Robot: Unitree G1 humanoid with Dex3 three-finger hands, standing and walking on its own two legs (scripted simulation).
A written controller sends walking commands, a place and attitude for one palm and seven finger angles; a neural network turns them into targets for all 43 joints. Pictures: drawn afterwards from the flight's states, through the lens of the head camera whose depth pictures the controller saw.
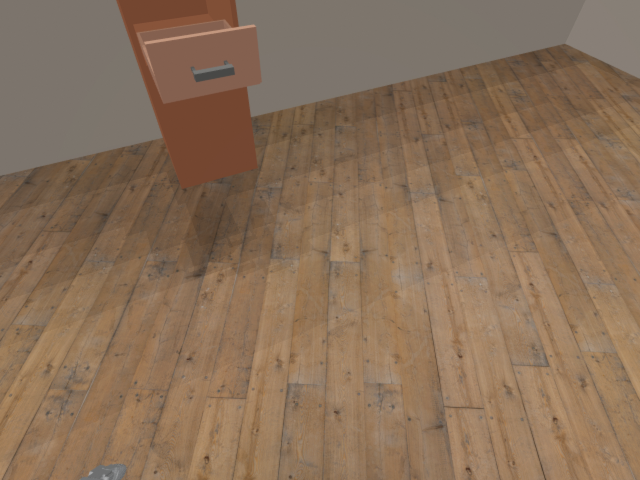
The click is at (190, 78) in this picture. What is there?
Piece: drawer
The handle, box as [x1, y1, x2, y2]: [191, 60, 234, 81]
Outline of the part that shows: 233,67 226,60 224,61 224,64 222,66 200,70 195,70 193,66 191,67 191,70 193,72 195,80 199,81 234,74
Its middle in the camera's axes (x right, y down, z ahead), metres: -0.34 -0.52 +1.20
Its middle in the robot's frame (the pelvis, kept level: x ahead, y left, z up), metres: +1.23 +0.40 -0.08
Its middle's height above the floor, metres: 0.69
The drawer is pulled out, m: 0.30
